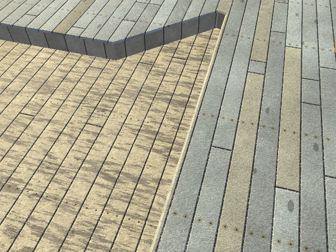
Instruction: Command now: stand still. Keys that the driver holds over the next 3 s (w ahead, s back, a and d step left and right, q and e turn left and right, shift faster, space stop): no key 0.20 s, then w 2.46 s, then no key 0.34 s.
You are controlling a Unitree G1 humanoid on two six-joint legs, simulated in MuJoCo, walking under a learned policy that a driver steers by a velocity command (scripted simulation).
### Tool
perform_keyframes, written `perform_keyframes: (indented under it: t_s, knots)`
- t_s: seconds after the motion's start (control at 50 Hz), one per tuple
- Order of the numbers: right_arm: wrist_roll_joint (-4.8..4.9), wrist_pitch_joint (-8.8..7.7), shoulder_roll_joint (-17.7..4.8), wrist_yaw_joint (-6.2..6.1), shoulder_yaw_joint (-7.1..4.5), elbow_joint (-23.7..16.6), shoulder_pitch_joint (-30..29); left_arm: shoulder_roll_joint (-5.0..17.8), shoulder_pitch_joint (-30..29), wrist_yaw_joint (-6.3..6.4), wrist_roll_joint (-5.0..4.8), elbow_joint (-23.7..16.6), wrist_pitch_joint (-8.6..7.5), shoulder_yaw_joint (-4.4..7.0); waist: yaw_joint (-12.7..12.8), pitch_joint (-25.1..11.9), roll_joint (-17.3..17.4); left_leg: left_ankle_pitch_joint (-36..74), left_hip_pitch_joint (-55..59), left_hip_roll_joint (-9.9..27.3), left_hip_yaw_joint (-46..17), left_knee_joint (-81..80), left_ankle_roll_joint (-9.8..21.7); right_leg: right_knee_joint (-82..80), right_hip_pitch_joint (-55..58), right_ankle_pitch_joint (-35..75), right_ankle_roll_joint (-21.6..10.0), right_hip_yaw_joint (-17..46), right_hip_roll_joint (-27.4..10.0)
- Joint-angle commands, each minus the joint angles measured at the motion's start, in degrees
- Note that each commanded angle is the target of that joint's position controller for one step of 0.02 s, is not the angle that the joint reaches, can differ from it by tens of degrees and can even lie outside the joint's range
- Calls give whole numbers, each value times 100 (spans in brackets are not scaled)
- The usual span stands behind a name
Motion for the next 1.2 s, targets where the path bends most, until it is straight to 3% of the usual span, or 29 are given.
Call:
perform_keyframes:
  t_s: [0.02,0.2,0.24,0.3,0.34,0.36,0.4,0.44,0.46,0.48,0.5,0.52,0.54,0.56,0.58,0.66,0.76,0.82,0.88,0.92,0.94,0.96,0.98,1.0,1.02,1.04,1.08,1.12,1.2]
  knots:
    - [0,-27,-523,-15,-66,-29,337,529,358,12,0,-56,-22,76,0,124,-13,694,-123,-144,208,-300,238,-564,-76,587,-91,277,-227]
    - [3,-35,-501,-15,-33,74,413,511,458,12,-4,3,-17,60,1,153,-12,675,-147,-142,229,-311,229,-573,-70,582,-92,285,-216]
    - [38,-32,-449,-24,-33,144,540,622,566,49,-46,42,10,105,21,47,-181,-493,-217,-405,553,37,273,-715,-65,-1103,-221,369,-194]
    - [18,-163,-369,24,-35,-53,265,1152,802,90,-137,-37,-17,289,165,523,-906,-1405,-1179,-497,886,1416,436,-1516,-374,-3562,-876,1837,-1314]
    - [44,-332,-330,157,-41,-186,65,1236,838,104,-87,-88,-96,369,179,778,-1075,-1541,-1587,-115,586,2468,596,-1869,-598,-3369,-1267,2614,-1977]
    - [97,-401,-324,224,-47,-242,28,1186,724,92,-75,-154,-131,375,113,831,-1002,-1849,-1784,9,498,2528,698,-1850,-513,-3115,-1265,2608,-2050]
    - [127,-539,-277,310,-50,-199,309,1169,318,76,-203,-323,-176,388,-175,739,-676,-1623,-1170,54,546,1502,888,-1553,-702,-2489,-985,2021,-1781]
    - [112,-591,-255,317,-131,164,993,1142,19,54,-309,-401,-153,371,-493,581,-404,-374,360,-510,1114,121,864,-821,-1387,-2058,-747,1111,-1071]
    - [-330,-522,13,397,-42,290,1612,712,207,-27,243,-279,-142,318,-614,296,26,-507,1299,-554,986,-381,759,196,-1756,-2024,-715,661,-669]
    - [-409,-553,-347,378,-138,378,2332,322,155,-78,305,-377,-187,217,-856,2,1158,-1959,1966,886,-1065,-1299,820,2197,-2543,-1787,-505,-47,-120]
    - [-346,-503,-1013,398,-259,389,2701,318,-31,-127,274,-571,-214,216,-870,259,1627,-3356,1734,1858,-3174,-1938,1287,3270,-3520,-1896,-493,25,252]
    - [-314,-485,-930,402,-240,277,2215,655,-245,-190,280,-646,-259,270,-596,819,989,-3430,1230,1882,-3125,-1918,1545,3989,-3746,-1334,-535,439,-197]
    - [-268,-554,-752,450,-185,64,1692,655,-296,-252,218,-638,-327,254,-338,968,549,-2742,940,1655,-2600,-1876,1478,4109,-3730,-608,-509,567,-387]
    - [-231,-632,-681,466,-155,-49,1385,597,-178,-284,153,-549,-380,241,-181,903,417,-1744,895,1397,-2017,-1897,1386,4052,-3562,-154,-400,542,-502]
    - [-196,-706,-583,457,-116,-110,1270,661,-152,-305,180,-500,-391,269,-90,778,348,-918,950,1233,-1567,-1891,1324,4002,-3432,138,-304,469,-561]
    - [-162,-827,-326,418,9,156,1848,547,-457,-314,164,-636,-284,256,-93,443,424,2088,1380,894,-378,-1559,1264,3958,-3531,614,-141,104,-463]
    - [-164,-792,-359,353,74,153,1861,352,-1841,-315,119,-1241,-264,124,-299,744,577,2574,1082,715,129,-1692,1344,2371,-3310,1010,-104,-267,-329]
    - [-147,-797,-547,321,26,211,1883,435,-2111,-295,122,-1455,-278,116,-274,805,715,2864,1271,862,257,-1748,1395,1508,-2769,982,-324,-388,-249]
    - [-131,-773,-740,303,-49,223,1680,629,-1601,-233,118,-1398,-344,215,75,505,683,4255,1532,936,509,-903,1255,889,-1666,664,-646,-431,37]
    - [-139,-692,-899,300,-107,195,1607,868,-4,-179,106,-867,-447,394,656,-374,506,4533,1398,751,665,889,1086,530,79,672,-853,-429,301]
    - [-151,-670,-765,323,-70,80,1638,1182,970,-129,222,-639,-498,512,952,-1007,168,2983,336,551,746,2393,1028,697,1537,277,-1070,458,-550]
    - [30,-629,20,451,45,13,2456,1719,1394,-108,308,-599,-474,651,630,-2018,-1295,-1156,-1672,-597,834,4870,750,75,3182,-742,-2001,3381,-2223]
    - [-120,-644,-385,451,-55,-26,2081,1466,1054,-185,70,-619,-405,620,578,-1931,-776,-1547,-2193,-629,58,5368,831,-935,2655,-1490,-1901,4445,-2204]
    - [-119,-664,-494,466,-101,-273,1408,1208,311,-182,44,-704,-416,553,276,-842,-538,-916,-2463,-257,69,5208,869,-1116,1692,-1552,-1643,3527,-2048]
    - [-144,-706,-501,470,-101,-366,994,860,-21,-192,46,-752,-481,486,195,-378,-149,-490,-2254,-59,91,4844,883,-1253,866,-776,-1506,2879,-1847]
    - [-190,-678,-458,470,-115,-357,888,689,-59,-169,42,-708,-547,442,49,-174,-99,-388,-1954,85,77,4531,876,-1330,346,-97,-1377,2337,-1623]
    - [-273,-511,-331,514,-117,-338,1006,405,136,-119,57,-551,-636,341,-192,-160,-173,-503,-1436,138,125,4051,802,-1426,-137,842,-1210,1682,-1391]
    - [-285,-363,-188,544,-93,-379,980,535,428,-102,96,-521,-738,365,-223,-193,-111,-372,-1203,-24,451,3867,714,-1507,-380,1469,-1238,1130,-1186]
    - [-311,-298,-341,636,-139,-834,-35,521,770,-117,44,-438,-788,310,-152,167,-243,1087,-1797,-168,661,3062,632,-1526,-389,1642,-962,666,-796]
